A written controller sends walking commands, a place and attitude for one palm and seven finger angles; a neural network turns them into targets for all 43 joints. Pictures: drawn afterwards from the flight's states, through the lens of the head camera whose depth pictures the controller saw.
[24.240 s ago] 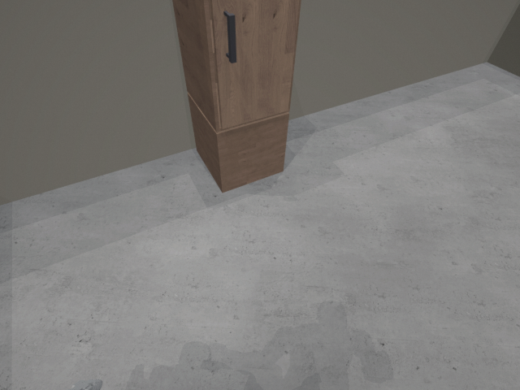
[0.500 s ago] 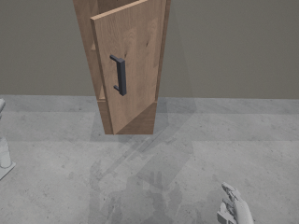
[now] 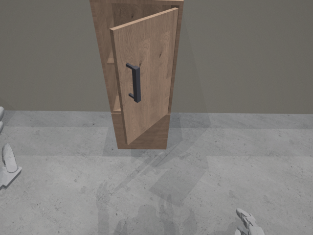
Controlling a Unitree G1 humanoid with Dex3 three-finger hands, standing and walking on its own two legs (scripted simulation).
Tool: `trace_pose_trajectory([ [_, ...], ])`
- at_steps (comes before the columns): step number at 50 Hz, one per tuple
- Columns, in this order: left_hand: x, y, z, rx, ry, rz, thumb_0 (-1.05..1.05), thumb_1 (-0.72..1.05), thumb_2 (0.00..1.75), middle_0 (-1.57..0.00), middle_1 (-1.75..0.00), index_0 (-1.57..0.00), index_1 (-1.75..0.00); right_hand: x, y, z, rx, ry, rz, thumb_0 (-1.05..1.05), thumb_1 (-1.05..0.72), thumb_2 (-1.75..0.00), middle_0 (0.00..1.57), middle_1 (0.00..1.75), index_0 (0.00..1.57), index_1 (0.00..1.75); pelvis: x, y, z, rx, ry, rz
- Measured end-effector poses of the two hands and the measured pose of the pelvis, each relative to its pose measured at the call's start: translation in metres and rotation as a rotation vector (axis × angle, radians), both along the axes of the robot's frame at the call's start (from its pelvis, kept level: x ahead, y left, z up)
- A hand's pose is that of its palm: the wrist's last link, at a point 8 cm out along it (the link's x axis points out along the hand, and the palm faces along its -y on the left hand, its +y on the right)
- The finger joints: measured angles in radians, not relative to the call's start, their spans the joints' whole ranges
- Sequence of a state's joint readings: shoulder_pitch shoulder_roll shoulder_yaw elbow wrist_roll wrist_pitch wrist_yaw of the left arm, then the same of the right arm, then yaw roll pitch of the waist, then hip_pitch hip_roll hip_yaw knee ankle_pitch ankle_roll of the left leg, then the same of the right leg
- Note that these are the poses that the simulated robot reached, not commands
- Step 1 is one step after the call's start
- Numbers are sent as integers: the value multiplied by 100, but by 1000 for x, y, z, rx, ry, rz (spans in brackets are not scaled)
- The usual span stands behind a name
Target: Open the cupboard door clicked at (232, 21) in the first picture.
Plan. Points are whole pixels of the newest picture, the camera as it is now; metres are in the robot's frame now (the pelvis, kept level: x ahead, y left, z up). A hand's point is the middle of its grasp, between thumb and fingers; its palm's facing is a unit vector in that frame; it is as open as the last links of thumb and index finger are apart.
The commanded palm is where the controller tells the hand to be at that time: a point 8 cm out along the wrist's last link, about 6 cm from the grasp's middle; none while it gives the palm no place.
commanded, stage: stop stepping back and stand still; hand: left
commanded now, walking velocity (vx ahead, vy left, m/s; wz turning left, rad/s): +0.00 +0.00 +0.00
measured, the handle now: (133, 83) +0.64 +0.12 +0.04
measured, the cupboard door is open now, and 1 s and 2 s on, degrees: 48 48 48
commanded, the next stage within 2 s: let the arm hang, fingers relaxed in 0.30 s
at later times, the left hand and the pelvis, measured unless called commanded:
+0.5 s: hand (34, 198) +0.19 +0.29 +0.03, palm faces +0.22 -0.85 -0.48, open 7.4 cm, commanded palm none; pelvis -0.02 +0.02 +0.00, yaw +2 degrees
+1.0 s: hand out of the picture -0.05 +0.23 -0.16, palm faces +0.03 -0.96 -0.28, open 7.3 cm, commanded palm none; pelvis -0.02 +0.00 +0.01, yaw +2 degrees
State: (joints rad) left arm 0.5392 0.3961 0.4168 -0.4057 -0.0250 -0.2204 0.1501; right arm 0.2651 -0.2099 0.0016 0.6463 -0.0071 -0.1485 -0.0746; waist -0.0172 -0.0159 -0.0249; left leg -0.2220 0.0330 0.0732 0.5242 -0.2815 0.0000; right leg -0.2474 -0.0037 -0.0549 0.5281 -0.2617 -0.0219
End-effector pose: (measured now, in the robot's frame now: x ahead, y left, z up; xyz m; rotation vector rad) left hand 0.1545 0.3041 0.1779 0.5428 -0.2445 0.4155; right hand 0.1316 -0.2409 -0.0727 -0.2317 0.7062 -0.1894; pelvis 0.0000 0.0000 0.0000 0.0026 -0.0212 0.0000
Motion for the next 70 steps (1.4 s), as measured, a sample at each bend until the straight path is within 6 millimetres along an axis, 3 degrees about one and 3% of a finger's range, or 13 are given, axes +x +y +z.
trace_pose_trajectory([
  [11, -2, 9, -3, -26, 24, 1, 2, 88, 90, -21, -31, -21, -30, 16, 36, 3, 43, -16, 71, 1, -90, -90, 21, 30, 21, 30, -5, 12, 3, -4, 7, 4],
  [20, -6, 16, -5, -32, 55, 12, 2, 88, 90, -21, -31, -21, -30, 17, 36, 5, 30, -9, 66, 1, -90, -90, 21, 30, 21, 30, -9, 17, 5, -12, 13, 2],
  [21, -3, 17, -13, -26, 83, 4, 1, 89, 90, -21, -31, -21, -30, 17, 34, 2, 34, -7, 81, 1, -90, -90, 21, 30, 21, 30, -10, 19, 4, -15, 22, 13],
  [24, 9, 26, -85, -119, 382, 13, 1, 89, 90, -20, -30, -20, -30, 13, 24, -21, 40, 91, 117, 0, -90, -90, 21, 30, 21, 30, -16, 23, -1, -8, 40, 28],
  [27, -5, 18, -178, -259, 773, 55, 0, 90, 90, -19, -30, -20, -30, -2, 12, -39, 40, 189, 93, 0, -90, -90, 21, 30, 21, 30, -21, 24, -5, 3, 35, 23],
  [31, -63, -21, -270, -417, 1193, 61, 1, 90, 90, -19, -30, -20, -30, -38, -4, -48, 25, 316, 37, 0, -90, -90, 21, 30, 20, 30, -25, 20, -4, 9, 18, 15],
  [35, -128, -62, -313, -559, 1447, 76, 1, 91, 90, -20, -30, -20, -30, -86, -15, -50, -2, 484, -11, 0, -90, -90, 21, 30, 20, 30, -26, 14, 0, 5, 8, 16],
  [41, -192, -59, -320, -631, 1591, 212, 1, 95, 90, -20, -30, -21, -30, -146, -19, -51, -6, 700, -54, 0, -91, -90, 20, 30, 20, 30, -25, 7, 5, -7, 3, 32],
  [47, -213, -41, -309, -607, 1628, 311, 1, 93, 90, -20, -30, -20, -30, -167, -10, -58, 36, 762, -70, 0, -91, -90, 20, 30, 20, 30, -24, 5, 7, -7, -5, 35],
  [52, -198, -27, -300, -565, 1582, 333, 1, 91, 90, -20, -30, -20, -30, -159, -1, -65, 74, 737, -58, 0, -91, -90, 20, 30, 20, 30, -23, 5, 8, -4, -9, 35],
  [58, -158, -21, -293, -530, 1480, 298, 1, 91, 90, -20, -30, -20, -30, -135, 3, -68, 93, 669, -39, 0, -90, -90, 21, 30, 20, 30, -20, 5, 9, 0, -15, 34],
  [64, -119, -26, -289, -514, 1396, 233, 1, 90, 90, -20, -30, -20, -30, -109, -3, -64, 80, 599, -30, 0, -90, -90, 21, 30, 20, 30, -17, 4, 10, 3, -19, 32],
  [70, -98, -33, -288, -511, 1367, 190, 1, 90, 90, -20, -30, -20, -30, -91, -16, -57, 48, 563, -32, 0, -90, -90, 21, 30, 20, 30, -13, 3, 11, 3, -16, 30],
])
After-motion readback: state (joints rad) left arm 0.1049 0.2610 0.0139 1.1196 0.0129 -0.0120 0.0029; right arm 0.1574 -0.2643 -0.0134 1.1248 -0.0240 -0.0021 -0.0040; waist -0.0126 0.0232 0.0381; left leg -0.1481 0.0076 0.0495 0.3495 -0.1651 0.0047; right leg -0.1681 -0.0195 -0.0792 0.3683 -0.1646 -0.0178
